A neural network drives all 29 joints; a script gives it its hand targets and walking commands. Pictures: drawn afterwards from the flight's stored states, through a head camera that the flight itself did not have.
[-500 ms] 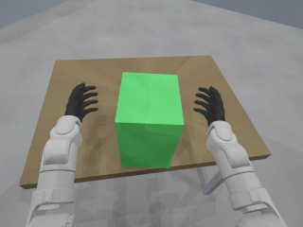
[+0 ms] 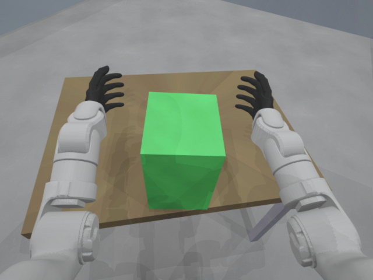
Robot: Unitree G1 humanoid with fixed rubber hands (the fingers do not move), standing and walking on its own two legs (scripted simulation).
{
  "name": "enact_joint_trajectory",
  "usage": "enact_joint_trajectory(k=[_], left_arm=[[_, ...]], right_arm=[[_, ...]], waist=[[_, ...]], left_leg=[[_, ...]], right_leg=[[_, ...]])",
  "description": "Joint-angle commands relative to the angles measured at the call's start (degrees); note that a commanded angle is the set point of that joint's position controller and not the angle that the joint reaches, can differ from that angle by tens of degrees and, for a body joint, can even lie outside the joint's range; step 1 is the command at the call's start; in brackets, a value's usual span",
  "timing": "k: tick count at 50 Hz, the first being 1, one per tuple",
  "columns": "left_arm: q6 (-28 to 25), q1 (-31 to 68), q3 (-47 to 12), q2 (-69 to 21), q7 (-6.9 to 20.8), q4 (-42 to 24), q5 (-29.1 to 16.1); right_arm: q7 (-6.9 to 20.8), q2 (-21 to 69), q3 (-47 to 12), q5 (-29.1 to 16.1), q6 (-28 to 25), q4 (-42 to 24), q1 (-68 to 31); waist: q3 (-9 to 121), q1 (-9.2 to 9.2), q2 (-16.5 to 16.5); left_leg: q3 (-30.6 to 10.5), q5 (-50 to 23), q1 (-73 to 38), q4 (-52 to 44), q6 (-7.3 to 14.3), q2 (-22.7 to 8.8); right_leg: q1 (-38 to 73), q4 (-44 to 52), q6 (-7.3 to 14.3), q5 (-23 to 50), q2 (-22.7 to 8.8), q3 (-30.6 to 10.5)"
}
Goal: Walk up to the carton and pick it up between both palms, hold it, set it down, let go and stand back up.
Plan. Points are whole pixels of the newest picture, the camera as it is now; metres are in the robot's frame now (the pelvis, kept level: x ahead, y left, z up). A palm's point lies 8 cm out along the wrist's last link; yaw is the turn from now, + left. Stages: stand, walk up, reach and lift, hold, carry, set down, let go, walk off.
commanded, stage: reach and lift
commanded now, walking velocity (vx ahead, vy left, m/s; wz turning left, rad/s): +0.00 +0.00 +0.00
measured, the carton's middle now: (180, 155) +0.41 +0.02 -0.01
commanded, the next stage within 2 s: none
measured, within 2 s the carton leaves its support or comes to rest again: neither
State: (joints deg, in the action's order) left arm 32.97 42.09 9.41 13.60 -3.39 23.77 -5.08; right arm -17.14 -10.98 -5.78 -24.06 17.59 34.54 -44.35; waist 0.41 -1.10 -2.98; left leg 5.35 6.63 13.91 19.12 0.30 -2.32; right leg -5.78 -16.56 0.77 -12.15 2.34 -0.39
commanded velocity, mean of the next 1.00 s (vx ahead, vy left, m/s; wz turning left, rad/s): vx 0.00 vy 0.00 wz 0.00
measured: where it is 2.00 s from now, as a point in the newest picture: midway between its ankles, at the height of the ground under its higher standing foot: outside the picture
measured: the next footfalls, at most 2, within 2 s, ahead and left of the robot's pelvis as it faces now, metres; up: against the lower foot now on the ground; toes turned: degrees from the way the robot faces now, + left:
none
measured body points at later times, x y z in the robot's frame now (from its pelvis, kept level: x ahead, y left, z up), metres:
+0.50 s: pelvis +0.00 -0.01 +0.00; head +0.03 +0.02 +0.45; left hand +0.42 +0.18 +0.09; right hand +0.42 -0.13 +0.10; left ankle +0.04 +0.11 -0.75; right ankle -0.04 -0.10 -0.75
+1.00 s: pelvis -0.01 +0.01 -0.01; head +0.04 +0.05 +0.43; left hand +0.41 +0.19 +0.02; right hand +0.42 -0.13 +0.05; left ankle +0.04 +0.11 -0.75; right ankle -0.04 -0.10 -0.75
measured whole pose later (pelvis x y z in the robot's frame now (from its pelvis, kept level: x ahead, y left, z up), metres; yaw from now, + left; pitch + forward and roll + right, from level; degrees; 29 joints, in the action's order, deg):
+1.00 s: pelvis -0.01 +0.01 -0.01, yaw +0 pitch +14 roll -2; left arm -15.3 46.9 11.7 7.6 -4.2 71.4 3.8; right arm -8.8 -3.3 9.6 -4.7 -15.1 71.1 -46.9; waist 9.2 -0.7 -2.6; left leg 4.0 8.0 34.2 27.9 1.1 -3.1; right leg -25.1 -24.1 0.7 -13.3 3.0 1.0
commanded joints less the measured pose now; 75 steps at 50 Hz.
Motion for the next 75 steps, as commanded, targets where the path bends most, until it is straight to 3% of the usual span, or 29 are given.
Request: enact_joint_trajectory(k=[1,11,20,24,35,41,53,59,64,69,71,73,75], left_arm=[[-1.73,21.4,0.66,5.62,0.12,-4.16,0.39],[-7.36,21.42,0.84,3.88,1.02,3.55,2.56],[-16.72,19.82,1.78,1.63,1.36,5.67,5.01],[-21.42,20.95,1.59,0.53,1.05,9.76,5.29],[-39.24,21.43,3.3,-2.71,1.53,33.19,9.57],[-47.42,24.0,4.46,-2.75,0.71,39.12,11.28],[-51.15,28.47,-0.81,-3.85,-1.91,43.12,6.43],[-49.78,28.32,-0.07,-7.0,-2.51,44.34,8.81],[-48.53,27.04,3.41,-10.76,-3.05,40.2,14.15],[-46.04,24.93,9.56,-18.72,-2.11,33.87,24.27],[-44.92,24.02,11.98,-26.38,0.04,32.3,29.97],[-44.06,23.36,10.51,-38.87,3.41,33.0,34.11],[-43.1,20.49,10.12,-43.8,5.19,33.88,36.27]], right_arm=[[-0.39,-6.7,1.75,-0.59,-1.69,-3.62,-20.42],[-0.37,-3.66,0.93,0.46,-4.52,1.18,-20.23],[-0.26,0.33,2.88,6.21,-10.91,-0.06,-17.37],[0.06,1.95,3.91,8.94,-13.59,2.34,-17.38],[3.92,4.51,9.48,15.67,-25.39,21.8,-16.61],[6.75,2.75,14.42,19.49,-33.05,27.25,-19.55],[9.82,0.97,15.08,18.23,-33.78,32.02,-22.87],[10.32,1.94,17.84,20.29,-33.02,34.06,-23.31],[10.12,5.48,23.09,26.0,-33.64,31.86,-22.46],[11.29,14.86,31.1,37.05,-34.24,29.19,-19.96],[13.52,24.37,33.77,43.77,-34.52,28.23,-19.29],[17.34,38.48,33.08,50.53,-35.0,27.07,-19.95],[19.89,44.19,32.29,54.14,-35.22,25.37,-18.82]], waist=[[21.53,-0.58,4.8],[20.4,-0.88,4.5],[22.85,-0.47,4.85],[24.69,-0.28,4.76],[28.36,0.97,4.19],[31.4,0.79,4.6],[37.04,0.4,6.45],[34.01,0.56,6.75],[33.29,0.55,6.36],[30.32,1.05,6.0],[28.25,1.38,5.66],[26.58,1.59,5.55],[25.97,1.96,5.73]], left_leg=[[-2.59,-14.54,-28.12,3.68,-1.6,1.42],[-2.57,-14.17,-26.15,4.03,-1.33,1.56],[-2.0,-13.43,-23.52,4.72,-1.13,1.92],[-1.94,-11.83,-20.98,5.23,-0.95,1.87],[-2.34,-15.91,-14.13,8.7,-1.86,1.35],[-2.45,-17.83,-12.24,10.93,-2.43,0.87],[-4.35,-15.33,-13.04,13.49,-2.36,-0.51],[-4.91,-15.11,-13.31,13.19,-2.27,-1.02],[-4.25,-16.73,-14.85,12.11,-2.26,-0.88],[-2.53,-16.5,-16.47,9.02,-2.21,-0.71],[-1.65,-16.79,-17.16,6.94,-1.75,-0.45],[-1.03,-16.03,-17.59,4.65,-1.31,-0.24],[-0.25,-17.1,-17.85,3.42,-1.14,-0.19]], right_leg=[[-9.69,1.84,-5.32,20.57,1.64,2.5],[-9.54,1.8,-5.76,20.52,1.48,2.66],[-10.39,1.05,-5.77,19.6,1.21,2.59],[-12.23,0.22,-5.61,17.81,0.9,2.14],[-16.26,-2.53,-4.38,18.77,0.2,1.43],[-19.48,-4.22,-3.21,18.68,0.18,1.95],[-30.29,-5.04,-0.54,7.62,0.24,2.08],[-32.51,-4.71,0.11,4.49,0.52,2.33],[-30.29,-3.64,0.18,5.92,0.74,2.54],[-24.64,-1.52,0.14,6.99,1.19,3.1],[-21.06,-0.24,-0.03,8.22,0.93,3.28],[-17.49,1.02,-0.16,9.0,0.48,3.48],[-14.02,1.41,-0.22,11.2,0.26,3.82]])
